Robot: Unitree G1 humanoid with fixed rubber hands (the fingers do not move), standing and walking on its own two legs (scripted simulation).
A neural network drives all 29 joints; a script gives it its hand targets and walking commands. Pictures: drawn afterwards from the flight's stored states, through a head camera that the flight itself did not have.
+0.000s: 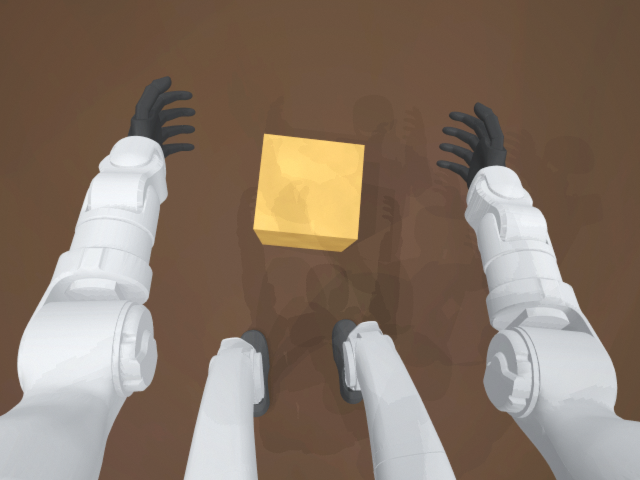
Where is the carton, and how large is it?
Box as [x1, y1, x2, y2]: [253, 134, 364, 251]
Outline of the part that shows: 264,134 253,227 261,242 264,244 341,251 357,238 364,145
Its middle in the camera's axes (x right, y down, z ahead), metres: -0.03 -0.09 +0.91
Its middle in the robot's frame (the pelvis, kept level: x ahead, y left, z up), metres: +0.52 -0.05 -0.53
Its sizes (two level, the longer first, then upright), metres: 0.210 0.200 0.250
